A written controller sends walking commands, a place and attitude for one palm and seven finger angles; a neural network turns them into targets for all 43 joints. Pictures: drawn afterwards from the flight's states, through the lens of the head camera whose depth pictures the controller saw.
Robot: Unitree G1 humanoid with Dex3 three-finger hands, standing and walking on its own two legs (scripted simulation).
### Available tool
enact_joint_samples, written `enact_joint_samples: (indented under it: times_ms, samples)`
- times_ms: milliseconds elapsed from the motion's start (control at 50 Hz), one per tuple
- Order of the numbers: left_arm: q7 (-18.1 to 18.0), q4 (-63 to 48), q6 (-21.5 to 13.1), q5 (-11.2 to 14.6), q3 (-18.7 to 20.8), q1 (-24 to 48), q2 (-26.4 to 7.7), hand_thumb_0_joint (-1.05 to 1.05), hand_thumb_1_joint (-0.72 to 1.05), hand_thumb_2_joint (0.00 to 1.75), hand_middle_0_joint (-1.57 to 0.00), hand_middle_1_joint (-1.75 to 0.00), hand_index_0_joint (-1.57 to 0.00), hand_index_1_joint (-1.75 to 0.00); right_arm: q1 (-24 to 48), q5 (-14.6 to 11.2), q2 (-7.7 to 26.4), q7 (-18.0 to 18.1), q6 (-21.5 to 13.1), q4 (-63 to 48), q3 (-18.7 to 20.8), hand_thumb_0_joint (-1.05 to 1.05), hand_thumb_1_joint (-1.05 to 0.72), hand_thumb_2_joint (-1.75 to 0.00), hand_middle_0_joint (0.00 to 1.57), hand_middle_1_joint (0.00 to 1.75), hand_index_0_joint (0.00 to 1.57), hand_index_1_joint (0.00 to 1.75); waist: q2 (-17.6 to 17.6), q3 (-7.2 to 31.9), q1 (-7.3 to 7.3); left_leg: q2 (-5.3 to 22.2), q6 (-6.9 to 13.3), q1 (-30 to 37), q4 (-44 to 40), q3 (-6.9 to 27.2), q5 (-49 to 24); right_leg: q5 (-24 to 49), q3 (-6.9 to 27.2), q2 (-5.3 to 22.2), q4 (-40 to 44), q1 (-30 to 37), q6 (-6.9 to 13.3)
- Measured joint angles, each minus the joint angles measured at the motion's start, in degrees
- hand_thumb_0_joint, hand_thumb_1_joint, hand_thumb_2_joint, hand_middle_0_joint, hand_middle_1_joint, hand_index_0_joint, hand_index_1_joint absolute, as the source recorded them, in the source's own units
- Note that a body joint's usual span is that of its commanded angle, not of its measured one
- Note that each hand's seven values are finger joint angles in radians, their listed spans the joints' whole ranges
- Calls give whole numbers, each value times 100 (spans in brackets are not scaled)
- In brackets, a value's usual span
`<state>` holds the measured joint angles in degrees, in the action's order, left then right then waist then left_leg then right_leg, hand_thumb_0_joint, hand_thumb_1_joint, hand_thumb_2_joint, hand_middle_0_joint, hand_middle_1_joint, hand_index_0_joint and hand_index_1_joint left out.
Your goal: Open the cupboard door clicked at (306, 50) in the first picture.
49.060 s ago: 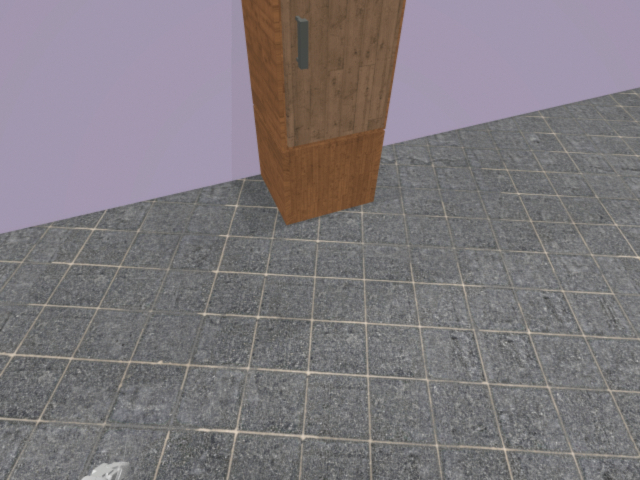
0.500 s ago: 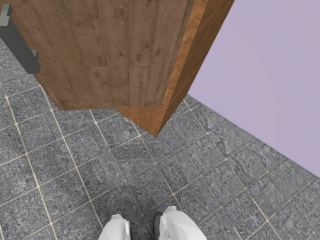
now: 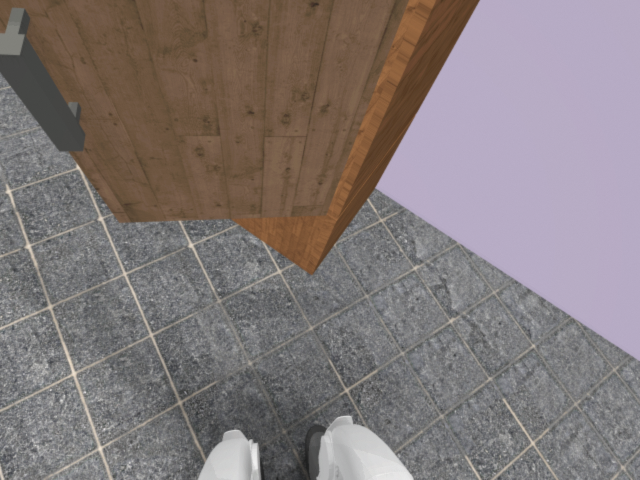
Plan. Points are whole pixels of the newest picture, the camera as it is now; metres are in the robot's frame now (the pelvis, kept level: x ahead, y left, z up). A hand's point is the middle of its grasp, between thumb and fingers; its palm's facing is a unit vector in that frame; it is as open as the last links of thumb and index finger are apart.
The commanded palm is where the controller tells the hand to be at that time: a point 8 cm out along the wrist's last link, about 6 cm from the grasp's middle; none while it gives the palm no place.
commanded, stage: move the hooked fingers beside the handle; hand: left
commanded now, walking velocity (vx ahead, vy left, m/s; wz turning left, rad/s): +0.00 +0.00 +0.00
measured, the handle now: (47, 85) +0.53 +0.26 +0.09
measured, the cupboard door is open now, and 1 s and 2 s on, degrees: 41 41 40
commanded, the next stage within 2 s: slide the fingers in behind the handle in 0.48 s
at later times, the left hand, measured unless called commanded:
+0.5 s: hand out of the picture +0.48 +0.33 +0.09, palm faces +0.07 -1.00 -0.01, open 14.0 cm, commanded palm +0.47 +0.37 +0.08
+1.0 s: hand out of the picture +0.48 +0.30 +0.10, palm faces +0.04 -1.00 +0.01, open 14.0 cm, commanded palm +0.46 +0.33 +0.08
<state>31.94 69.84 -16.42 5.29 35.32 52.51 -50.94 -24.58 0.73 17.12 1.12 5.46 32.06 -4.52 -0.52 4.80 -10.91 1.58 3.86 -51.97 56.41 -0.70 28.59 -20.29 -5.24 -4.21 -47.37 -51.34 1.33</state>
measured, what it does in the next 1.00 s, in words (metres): stands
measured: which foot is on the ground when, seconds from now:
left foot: down 0.00-1.00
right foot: down 0.00-1.00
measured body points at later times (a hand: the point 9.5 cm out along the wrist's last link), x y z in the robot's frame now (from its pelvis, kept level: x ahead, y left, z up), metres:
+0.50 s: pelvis -0.01 +0.00 -0.01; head +0.15 +0.05 +0.41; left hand +0.47 +0.39 +0.10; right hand -0.02 -0.28 -0.09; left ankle -0.03 +0.06 -0.68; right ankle +0.01 -0.12 -0.68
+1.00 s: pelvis -0.01 +0.00 +0.00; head +0.13 +0.05 +0.42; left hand +0.47 +0.36 +0.10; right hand -0.01 -0.27 -0.09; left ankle -0.03 +0.06 -0.68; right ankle +0.01 -0.12 -0.68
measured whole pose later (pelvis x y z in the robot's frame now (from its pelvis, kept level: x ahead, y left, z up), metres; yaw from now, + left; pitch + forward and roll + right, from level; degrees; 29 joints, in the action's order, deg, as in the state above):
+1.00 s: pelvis -0.01 +0.00 +0.00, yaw +0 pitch +23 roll -6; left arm 30.2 67.4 -16.8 7.6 31.5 51.2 -45.5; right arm -24.3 0.4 16.7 0.9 6.0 32.5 -4.7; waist -0.9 5.7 -10.6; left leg 1.4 4.1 -51.9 57.0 -0.8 28.2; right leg -19.8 -5.1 -4.1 -48.1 -51.3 1.2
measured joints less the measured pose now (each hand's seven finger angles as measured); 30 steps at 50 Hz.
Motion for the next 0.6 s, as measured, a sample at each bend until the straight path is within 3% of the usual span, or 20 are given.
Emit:
enact_joint_samples:
  times_ms: [160,360,600]
  samples:
    - [207,196,129,144,-355,51,88,-1,-50,30,-30,-120,-29,-120,58,-53,30,30,81,31,-30,1,-90,-90,21,30,20,30,-9,40,88,-43,16,85,-41,35,-24,-6,-32,39,16,92,-2]
    - [13,359,-22,-34,-189,341,-102,-1,-50,30,-30,-120,-30,-120,193,-36,39,92,-33,-11,-66,1,-90,-90,21,30,20,30,59,-63,-42,-4,-8,-164,190,61,-3,-9,-69,12,-185,-147,32]
    - [231,450,114,-1,-86,361,-397,-1,-50,30,-30,-120,-30,-120,20,-70,52,109,1,39,-127,1,-90,-90,21,30,20,30,15,-66,-80,24,2,-311,255,41,-8,24,-51,-14,-223,-294,29]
